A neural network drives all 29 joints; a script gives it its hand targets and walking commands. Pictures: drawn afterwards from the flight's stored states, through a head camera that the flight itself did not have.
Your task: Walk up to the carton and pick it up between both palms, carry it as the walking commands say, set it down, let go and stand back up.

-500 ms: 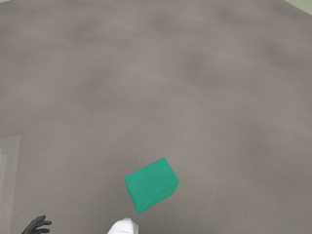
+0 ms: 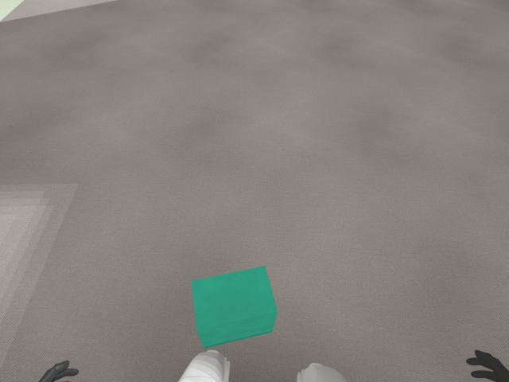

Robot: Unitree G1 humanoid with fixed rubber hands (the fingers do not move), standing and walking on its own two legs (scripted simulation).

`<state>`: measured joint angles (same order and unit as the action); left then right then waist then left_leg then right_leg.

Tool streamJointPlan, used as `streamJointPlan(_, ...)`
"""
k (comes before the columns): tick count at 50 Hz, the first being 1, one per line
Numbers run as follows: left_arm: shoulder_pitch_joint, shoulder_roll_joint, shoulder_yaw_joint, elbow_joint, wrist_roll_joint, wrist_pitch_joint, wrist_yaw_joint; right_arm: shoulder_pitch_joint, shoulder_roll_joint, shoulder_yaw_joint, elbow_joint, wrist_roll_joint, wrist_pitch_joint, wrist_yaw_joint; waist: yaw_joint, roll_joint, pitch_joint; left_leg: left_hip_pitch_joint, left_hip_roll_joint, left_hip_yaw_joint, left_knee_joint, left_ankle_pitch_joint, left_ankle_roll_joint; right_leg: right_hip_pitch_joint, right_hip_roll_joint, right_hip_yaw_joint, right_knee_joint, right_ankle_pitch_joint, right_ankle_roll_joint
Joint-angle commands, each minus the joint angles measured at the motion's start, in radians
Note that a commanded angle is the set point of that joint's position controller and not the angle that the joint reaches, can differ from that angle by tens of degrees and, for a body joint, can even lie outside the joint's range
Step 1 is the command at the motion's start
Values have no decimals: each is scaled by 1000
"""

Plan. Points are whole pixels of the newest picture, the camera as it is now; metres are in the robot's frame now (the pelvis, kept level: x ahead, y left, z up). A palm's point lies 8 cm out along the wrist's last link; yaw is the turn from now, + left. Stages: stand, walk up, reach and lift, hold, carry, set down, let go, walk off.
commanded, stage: walk up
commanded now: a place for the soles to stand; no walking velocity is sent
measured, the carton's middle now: (234, 307) +0.43 +0.08 -0.61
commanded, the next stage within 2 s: reach and lift in 1.72 s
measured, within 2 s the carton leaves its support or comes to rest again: neither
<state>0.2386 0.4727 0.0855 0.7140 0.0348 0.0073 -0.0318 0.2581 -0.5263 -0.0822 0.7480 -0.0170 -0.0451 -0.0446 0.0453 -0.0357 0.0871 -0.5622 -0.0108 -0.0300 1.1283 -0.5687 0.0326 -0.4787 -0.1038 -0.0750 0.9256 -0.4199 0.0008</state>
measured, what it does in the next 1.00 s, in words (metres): steps on the spot: left foot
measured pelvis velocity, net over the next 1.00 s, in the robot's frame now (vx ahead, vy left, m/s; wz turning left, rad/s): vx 0.03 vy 0.00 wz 0.23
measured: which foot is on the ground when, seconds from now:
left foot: up 0.00-0.08, down 0.10-1.00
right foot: down 0.00-1.00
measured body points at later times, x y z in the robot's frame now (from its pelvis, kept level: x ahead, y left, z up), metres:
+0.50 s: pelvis +0.02 -0.01 +0.02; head +0.05 -0.01 +0.47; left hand +0.03 +0.36 -0.05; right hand +0.23 -0.31 -0.07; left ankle +0.02 +0.13 -0.69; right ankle +0.06 -0.14 -0.69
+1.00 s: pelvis +0.03 +0.00 +0.04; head +0.04 +0.02 +0.49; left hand +0.08 +0.35 -0.07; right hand +0.24 -0.28 -0.05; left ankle +0.02 +0.13 -0.69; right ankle +0.06 -0.14 -0.69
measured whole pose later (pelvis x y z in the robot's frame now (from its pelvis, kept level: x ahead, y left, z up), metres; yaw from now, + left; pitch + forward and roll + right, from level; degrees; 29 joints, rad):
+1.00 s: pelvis +0.03 +0.00 +0.04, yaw +13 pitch -2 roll -1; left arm 0.05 0.44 0.01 1.01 0.00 -0.03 0.00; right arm 0.03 -0.42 -0.01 1.02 0.00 -0.02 0.01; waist 0.01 -0.01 0.06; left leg -0.27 0.00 -0.07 0.56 -0.26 -0.01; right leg -0.21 -0.07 -0.08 0.51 -0.27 0.04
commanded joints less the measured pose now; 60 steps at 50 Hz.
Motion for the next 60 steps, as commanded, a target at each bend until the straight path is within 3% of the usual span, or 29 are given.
streamJointPlan(1, 22, 308, 78, -40, 0, -37, 23, 37, -147, -49, -43, -3, 12, 39, -8, -149, -20, -16, 4, 14, -133, -18, 8, 87, -246, 406, -463, -172, -212)
streamJointPlan(3, 33, 309, 70, -35, -12, -41, 36, 27, -142, -46, -52, -10, 12, 50, -18, -155, -56, 25, 1, 23, -253, 37, 17, 153, -272, 369, -434, -26, -211)
streamJointPlan(5, 30, 277, 49, -33, -24, -40, 44, 43, -139, -44, -48, -19, 2, 58, -51, -122, -93, 208, -19, 19, -460, 124, 45, 99, -231, 232, -335, 80, -166)
streamJointPlan(6, 46, 236, 33, -28, -27, -41, 46, 63, -150, -47, -49, -29, -6, 59, -70, -48, -117, 349, 9, -84, -552, 143, 73, -2, -191, 144, -220, 113, -115)
streamJointPlan(7, 27, 179, 20, -46, -37, -44, 46, 50, -238, -67, -60, -33, -7, 60, -61, 228, -114, 406, 177, -469, -630, 131, 158, -194, -51, 17, -45, -21, -23)
streamJointPlan(8, -5, 191, 16, -47, -45, -41, 58, 53, -258, -70, -82, -18, -3, 57, -90, 203, -115, 391, 281, -571, -656, 251, 256, -196, 21, 7, -1, -220, -1)
streamJointPlan(9, -1, 199, 13, -26, -54, -43, 66, 54, -224, -61, -78, -13, 2, 55, -85, 126, -110, 375, 277, -530, -618, 403, 271, -149, 18, 48, 20, -220, -5)
streamJointPlan(10, 44, 185, 10, -6, -62, -52, 70, 24, -198, -49, -72, -8, 8, 48, -54, 106, -117, 342, 247, -441, -564, 554, 251, -70, 19, 43, -43, -162, -7)
streamJointPlan(11, 89, 173, 7, 13, -59, -64, 75, -34, -179, -41, -75, 0, 16, 45, -11, 99, -120, 278, 183, -318, -505, 630, 190, 61, 20, 28, -195, -2, -16)
streamJointPlan(12, 123, 195, 12, 25, -41, -81, 76, -83, -147, -28, -85, 3, 24, 48, 17, 67, -124, 178, 105, -213, -436, 615, 122, 199, 4, 62, -312, 159, -30)
streamJointPlan(13, 137, 283, 28, 23, -24, -95, 78, -86, -113, -21, -96, 5, 32, 56, 25, -64, -91, 74, -5, -117, -261, 527, 42, 219, -154, 316, -461, 130, -94)
streamJointPlan(14, 133, 342, 42, 28, -23, -97, 78, -69, -108, -25, -96, 8, 40, 51, 15, -176, -78, -17, -65, -64, -131, 110, 10, 250, -338, 514, -513, 269, -231)
streamJointPlan(15, 129, 338, 45, 23, -23, -99, 77, -71, -128, -28, -92, 8, 47, 51, 13, -123, -51, -47, -33, -121, -31, -17, 7, 241, -388, 521, -508, 352, -286)
streamJointPlan(16, 105, 315, 40, 13, -28, -98, 79, -54, -126, -28, -81, 10, 49, 55, -7, -78, -26, -38, -23, -132, -8, 6, 6, 223, -354, 455, -493, 371, -279)
streamJointPlan(17, 68, 297, 36, 0, -25, -94, 80, -33, -117, -30, -71, 10, 47, 58, -25, -83, -15, -22, -3, -116, -61, 28, 3, 211, -303, 370, -481, 334, -243)
streamJointPlan(19, 41, 286, 34, -6, -11, -87, 72, -15, -99, -31, -48, 6, 40, 69, -22, -154, -35, 51, 0, -23, -192, 41, -5, 204, -220, 224, -444, 363, -194)
streamJointPlan(22, 13, 258, 25, -7, -17, -70, 52, -2, -73, -28, -7, 6, 28, 70, -46, -150, -79, 288, -36, 93, -456, 209, -1, 92, -151, 117, -377, 259, -143)
streamJointPlan(23, 18, 225, 15, -1, -20, -63, 49, -3, -80, -28, 3, 0, 21, 65, -54, -109, -84, 353, -37, 65, -535, 245, 6, 49, -127, 92, -327, 189, -112)
streamJointPlan(24, 26, 177, 1, 1, -23, -60, 48, 5, -103, -33, 6, -9, 11, 59, -58, -21, -106, 422, 28, -72, -581, 261, 28, -17, -116, 78, -244, 130, -78)
streamJointPlan(25, 35, 116, -14, -16, -34, -57, 46, -33, -178, -39, -16, -14, -1, 51, -27, 192, -105, 381, 221, -430, -669, 243, 107, -94, -14, 32, -116, -15, -8)
streamJointPlan(26, 2, 154, -11, -1, -45, -45, 56, -50, -213, -40, -21, 4, 0, 44, -50, 169, -104, 279, 298, -481, -681, 295, 206, -13, 32, 41, -112, -195, 2)
streamJointPlan(27, 16, 157, -12, 31, -53, -45, 57, -88, -182, -30, -6, 7, 3, 41, -24, 120, -103, 243, 246, -396, -630, 365, 198, 77, 27, 59, -153, -114, -8)
streamJointPlan(28, 42, 157, -12, 59, -49, -52, 54, -135, -162, -18, 4, 12, 8, 37, 5, 107, -100, 202, 185, -284, -582, 375, 146, 159, 30, 56, -259, 3, -16)
streamJointPlan(29, 34, 175, -11, 76, -35, -59, 52, -173, -132, -6, 9, 16, 16, 38, 8, 85, -86, 176, 130, -197, -544, 358, 86, 187, 8, 86, -343, 73, -27)
streamJointPlan(31, -37, 229, -7, 85, -25, -74, 49, -145, -108, 1, 46, 20, 20, 42, -35, 2, -75, 216, 55, -101, -474, 399, 22, 150, -87, 213, -423, 148, -75)
streamJointPlan(33, -82, 199, -18, 95, -33, -71, 48, -142, -110, 5, 85, 16, 17, 46, -47, 38, -97, 273, 79, -124, -517, 430, 31, 142, -63, 161, -396, 162, -65)
streamJointPlan(36, -89, 161, -30, 140, -39, -62, 46, -187, -100, 19, 118, 16, 12, 46, -26, 64, -126, 264, 113, -157, -566, 475, 55, 217, -18, 94, -379, 181, -40)
streamJointPlan(42, -145, 146, -41, 213, -40, -52, 41, -247, -88, 33, 186, 17, 16, 45, -30, 83, -116, 274, 111, -144, -638, 467, 36, 271, -21, 86, -440, 206, -35)
streamJointPlan(60, -246, 135, -37, 307, -29, -30, 28, -259, -83, 46, 286, 16, 17, 44, -40, 47, -121, 322, 93, -144, -731, 524, 17, 381, -45, 57, -569, 201, -28)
